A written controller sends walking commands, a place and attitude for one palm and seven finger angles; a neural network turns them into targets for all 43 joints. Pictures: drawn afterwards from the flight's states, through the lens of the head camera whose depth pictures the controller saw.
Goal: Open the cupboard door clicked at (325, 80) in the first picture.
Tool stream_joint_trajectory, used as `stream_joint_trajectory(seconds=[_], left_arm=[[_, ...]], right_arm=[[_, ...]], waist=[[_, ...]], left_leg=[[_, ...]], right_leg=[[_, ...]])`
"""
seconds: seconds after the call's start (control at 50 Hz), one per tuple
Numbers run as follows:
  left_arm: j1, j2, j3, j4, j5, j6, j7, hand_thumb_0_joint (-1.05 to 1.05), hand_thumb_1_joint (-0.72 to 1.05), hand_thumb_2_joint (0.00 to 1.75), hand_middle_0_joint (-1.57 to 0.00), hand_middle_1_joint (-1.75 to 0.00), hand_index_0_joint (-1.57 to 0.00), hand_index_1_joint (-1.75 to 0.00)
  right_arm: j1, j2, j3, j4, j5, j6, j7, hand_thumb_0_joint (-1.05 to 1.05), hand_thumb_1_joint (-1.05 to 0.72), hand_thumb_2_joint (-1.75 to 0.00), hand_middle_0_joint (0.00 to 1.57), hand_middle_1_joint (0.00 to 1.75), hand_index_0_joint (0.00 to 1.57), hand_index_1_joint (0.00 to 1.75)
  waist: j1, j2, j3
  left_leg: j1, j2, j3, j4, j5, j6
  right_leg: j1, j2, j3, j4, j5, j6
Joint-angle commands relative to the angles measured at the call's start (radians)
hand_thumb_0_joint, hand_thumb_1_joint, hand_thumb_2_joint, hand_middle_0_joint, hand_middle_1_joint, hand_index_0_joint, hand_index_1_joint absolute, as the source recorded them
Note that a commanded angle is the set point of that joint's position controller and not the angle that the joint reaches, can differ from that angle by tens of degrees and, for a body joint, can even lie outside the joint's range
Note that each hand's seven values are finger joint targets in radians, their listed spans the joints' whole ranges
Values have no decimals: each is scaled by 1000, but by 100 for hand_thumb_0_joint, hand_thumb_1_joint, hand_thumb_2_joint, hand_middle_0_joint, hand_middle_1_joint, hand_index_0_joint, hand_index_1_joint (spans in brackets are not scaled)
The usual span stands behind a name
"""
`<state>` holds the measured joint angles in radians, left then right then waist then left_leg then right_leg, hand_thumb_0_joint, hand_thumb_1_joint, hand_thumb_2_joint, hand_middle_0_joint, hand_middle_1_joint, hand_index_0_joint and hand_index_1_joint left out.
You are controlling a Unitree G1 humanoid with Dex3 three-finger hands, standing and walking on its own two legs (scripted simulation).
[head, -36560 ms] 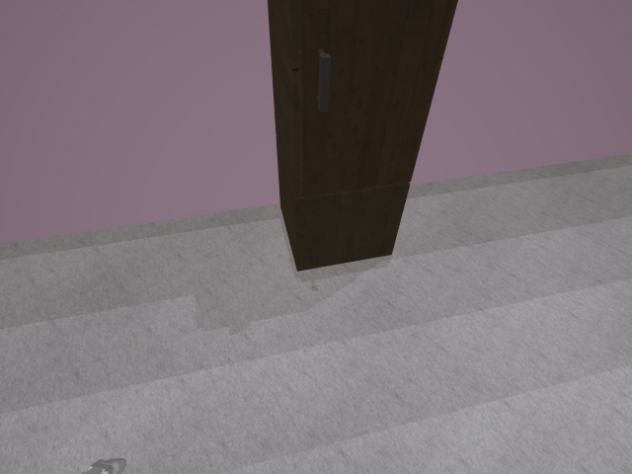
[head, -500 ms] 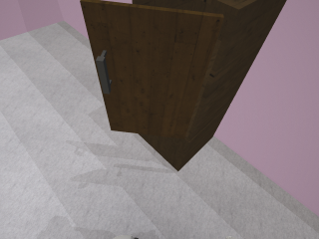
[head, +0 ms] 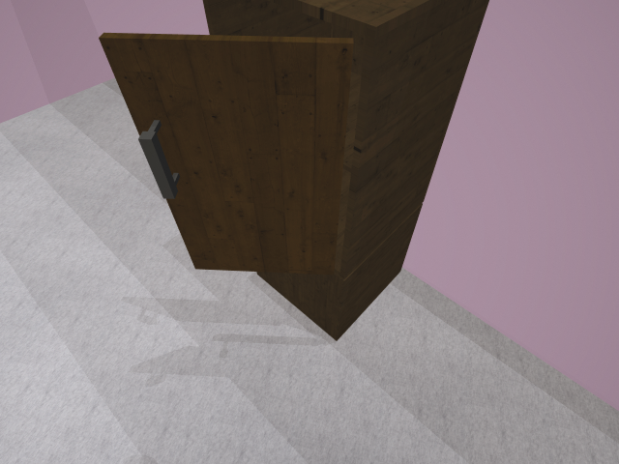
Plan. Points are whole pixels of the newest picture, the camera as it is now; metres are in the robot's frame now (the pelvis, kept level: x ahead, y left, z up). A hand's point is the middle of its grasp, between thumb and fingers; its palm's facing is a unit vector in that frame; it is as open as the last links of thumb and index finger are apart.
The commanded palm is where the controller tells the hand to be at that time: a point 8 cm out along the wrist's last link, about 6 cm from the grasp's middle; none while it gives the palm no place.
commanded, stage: come to a stop and stand still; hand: left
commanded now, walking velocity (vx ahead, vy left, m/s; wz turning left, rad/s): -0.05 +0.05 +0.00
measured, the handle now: (163, 160) +0.59 +0.31 +0.04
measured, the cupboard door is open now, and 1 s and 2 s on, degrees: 40 40 40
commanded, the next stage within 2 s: look again from close up in 1.26 s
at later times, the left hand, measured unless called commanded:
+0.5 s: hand out of the picture +0.01 +0.22 -0.17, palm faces +0.00 -0.96 -0.29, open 7.4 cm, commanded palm none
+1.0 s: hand out of the picture +0.04 +0.16 -0.18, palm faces -0.01 -0.97 -0.23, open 7.4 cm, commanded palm none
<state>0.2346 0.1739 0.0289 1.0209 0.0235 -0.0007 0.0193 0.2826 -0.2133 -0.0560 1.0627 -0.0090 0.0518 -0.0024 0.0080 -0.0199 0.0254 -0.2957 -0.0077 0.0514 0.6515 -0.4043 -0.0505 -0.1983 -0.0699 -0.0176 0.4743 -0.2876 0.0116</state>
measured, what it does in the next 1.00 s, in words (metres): steps on the spot: left foot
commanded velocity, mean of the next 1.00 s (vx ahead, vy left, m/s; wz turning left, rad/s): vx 0.00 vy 0.00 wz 0.00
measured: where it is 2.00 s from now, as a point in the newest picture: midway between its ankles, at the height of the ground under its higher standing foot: outside the picture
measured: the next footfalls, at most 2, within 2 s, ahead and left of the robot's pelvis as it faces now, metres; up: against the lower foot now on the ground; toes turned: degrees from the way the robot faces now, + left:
left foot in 0.06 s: +0.02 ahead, +0.13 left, +0.00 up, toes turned +4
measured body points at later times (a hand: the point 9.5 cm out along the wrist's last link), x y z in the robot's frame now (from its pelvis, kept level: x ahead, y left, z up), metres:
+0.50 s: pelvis -0.01 +0.02 -0.01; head +0.01 -0.01 +0.44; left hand +0.01 +0.27 -0.15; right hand +0.07 -0.21 -0.17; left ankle -0.02 +0.12 -0.74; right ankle -0.03 -0.12 -0.74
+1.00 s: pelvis +0.01 -0.03 -0.01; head +0.03 -0.04 +0.44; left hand +0.04 +0.21 -0.16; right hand +0.01 -0.25 -0.17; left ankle -0.02 +0.12 -0.74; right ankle -0.03 -0.13 -0.74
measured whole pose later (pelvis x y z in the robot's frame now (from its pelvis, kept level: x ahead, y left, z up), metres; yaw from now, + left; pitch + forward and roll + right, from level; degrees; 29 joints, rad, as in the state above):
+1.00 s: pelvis +0.01 -0.03 -0.01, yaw -1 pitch +0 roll +1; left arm 0.22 0.18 0.00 1.09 0.01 -0.01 0.02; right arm 0.27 -0.17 0.00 1.11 -0.02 -0.01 -0.03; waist 0.00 0.00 0.04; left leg -0.18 0.06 0.06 0.46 -0.28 -0.05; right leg -0.20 -0.01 -0.03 0.53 -0.33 -0.02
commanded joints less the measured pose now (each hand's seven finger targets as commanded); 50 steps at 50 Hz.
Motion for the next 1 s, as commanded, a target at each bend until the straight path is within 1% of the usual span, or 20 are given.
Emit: stream_joint_trajectory(seconds=[0.0, 0.02, 0.04, 0.06, 0.08, 0.1, 0.12, 0.14, 0.18, 0.2, 0.22, 0.24, 0.3, 0.34, 0.38, 0.52, 0.64, 0.78, 0.86, 0.98], left_arm=[[32, 205, 51, -18, -12, -7, 20, 0, 90, 90, -20, -30, -20, -30], [29, 168, 43, -23, -16, -3, 15, 0, 90, 90, -20, -30, -20, -30], [39, 130, 34, -28, -19, 2, 14, 0, 90, 90, -20, -30, -20, -30], [36, 103, 25, -29, -17, 9, 16, 0, 90, 90, -20, -30, -20, -30], [99, 86, 4, 16, -8, -28, 60, 0, 90, 90, -20, -30, -20, -30], [76, 165, 16, -41, -4, -21, 50, 0, 90, 90, -20, -30, -20, -30], [46, 174, 16, -46, 0, -17, 38, 0, 90, 90, -20, -30, -20, -30], [25, 171, 9, -42, 2, -13, 31, 0, 90, 90, -20, -30, -20, -30], [53, 138, 0, -35, 1, -8, 26, 0, 90, 90, -20, -30, -20, -30], [62, 126, -6, -28, -1, -8, 26, 0, 90, 90, -20, -30, -20, -30], [64, 125, -9, -24, 0, -11, 23, 0, 90, 90, -20, -30, -20, -30], [65, 124, -10, -22, -3, -11, 22, 0, 90, 90, -20, -30, -20, -30], [59, 123, -15, -20, -3, -6, 20, 0, 90, 90, -20, -30, -20, -30], [54, 130, -13, -18, -1, -5, 17, 0, 90, 90, -20, -30, -20, -30], [60, 136, -15, -15, -2, -5, 16, 0, 90, 90, -20, -30, -20, -30], [57, 146, -17, -7, -4, -14, 14, 0, 90, 90, -20, -30, -20, -30], [52, 153, -14, 5, -6, -23, 12, 0, 90, 90, -20, -30, -20, -30], [44, 145, -11, 25, -10, -21, 11, 0, 90, 90, -20, -30, -20, -30], [42, 142, -9, 33, -10, -25, 11, 0, 90, 90, -20, -30, -20, -30], [39, 133, -9, 44, -12, -24, 12, 0, 90, 90, -20, -30, -20, -30]], right_arm=[[22, -52, 1, -51, 2, -44, -14, 0, -90, -90, 20, 30, 20, 30], [24, -74, -2, -47, -1, -51, -18, 0, -90, -90, 20, 30, 20, 30], [27, -111, -7, -51, -7, -56, -24, 0, -90, -90, 20, 30, 20, 30], [22, -134, -7, -53, -9, -53, -28, 0, -90, -90, 20, 30, 20, 30], [-22, -141, -1, -122, 3, -69, -11, 0, -90, -90, 20, 30, 20, 30], [-12, -98, 8, -146, -13, -61, -6, 0, -90, -90, 20, 30, 20, 30], [-63, -90, 17, -161, -19, -57, -3, 0, -90, -90, 20, 30, 20, 30], [-35, -76, 20, -169, -17, -61, -7, 0, -90, -90, 20, 30, 20, 30], [1, -96, 22, -173, -12, -67, -12, 0, -90, -90, 20, 30, 20, 30], [2, -102, 21, -174, -10, -70, -14, 0, -90, -90, 20, 30, 20, 30], [3, -99, 22, -176, -11, -74, -17, 0, -90, -90, 20, 30, 20, 30], [1, -107, 23, -177, -9, -76, -19, 0, -90, -90, 20, 30, 20, 30], [-15, -103, 22, -172, -9, -75, -19, 0, -90, -90, 20, 30, 20, 30], [-26, -104, 24, -166, -10, -77, -18, 0, -90, -90, 20, 30, 20, 30], [-34, -102, 26, -158, -9, -77, -18, 0, -90, -90, 20, 30, 20, 30], [-23, -78, 34, -115, -8, -80, -18, 0, -90, -90, 20, 30, 20, 30], [-16, -73, 38, -73, -7, -82, -20, 0, -90, -90, 20, 30, 20, 30], [1, -60, 44, -26, -9, -79, -24, 0, -90, -90, 20, 30, 20, 30], [19, -56, 44, -8, -8, -79, -28, 0, -90, -90, 20, 30, 20, 30], [30, -47, 45, 13, -8, -77, -30, 0, -90, -90, 20, 30, 20, 30]], waist=[[6, -137, -65], [9, -53, -81], [13, 74, -112], [17, 136, -101], [5, 176, -64], [15, 245, -67], [21, 273, 9], [-4, 237, 37], [-6, 175, -16], [-1, 126, -34], [0, 106, -63], [-1, 67, -64], [-4, 3, -9], [-2, 38, 20], [-2, 24, 33], [-5, -25, -4], [-4, -14, -37], [-2, 50, -13], [-4, 15, -16], [-5, 16, -2]], left_leg=[[84, 9, 5, -281, 224, 13], [178, 67, -44, -281, 374, 38], [224, 161, -134, -251, 543, 81], [183, 220, -162, -260, 593, 125], [146, 197, -87, -77, 781, 92], [62, 148, -95, -126, 449, 89], [13, 120, -91, -161, 278, 85], [-14, 120, -118, -203, 237, 85], [26, 145, -134, -229, 302, 107], [40, 151, -138, -231, 324, 115], [69, 151, -129, -221, 383, 119], [78, 149, -119, -214, 390, 117], [67, 133, -106, -243, 283, 105], [50, 127, -103, -266, 260, 105], [50, 121, -93, -272, 230, 102], [105, 106, -58, -248, 284, 91], [128, 105, -40, -227, 333, 79], [124, 110, -30, -236, 327, 68], [126, 113, -27, -230, 340, 63], [129, 113, -23, -237, 335, 58]], right_leg=[[108, -187, 123, 17, 596, -104], [26, -129, 81, 51, 458, -65], [-35, -74, 36, 71, 279, -33], [-26, -36, -9, 62, 84, -13], [-57, -52, 21, 69, 133, -36], [-62, -59, 54, 56, -6, -59], [-95, -52, 66, 39, -50, -61], [-111, -34, 46, 54, -80, -62], [-78, 12, 3, 90, -47, -45], [-67, 14, -1, 91, -33, -39], [-58, 10, 3, 93, 2, -38], [-58, 5, 10, 88, 23, -33], [-92, -9, 42, 53, 38, -29], [-94, -10, 44, 48, 45, -26], [-97, -15, 54, 30, 59, -25], [-72, -36, 71, -7, 150, -28], [-33, -48, 79, -17, 246, -38], [-24, -44, 75, -32, 237, -47], [-4, -46, 74, -39, 279, -52], [-2, -42, 72, -52, 281, -54]])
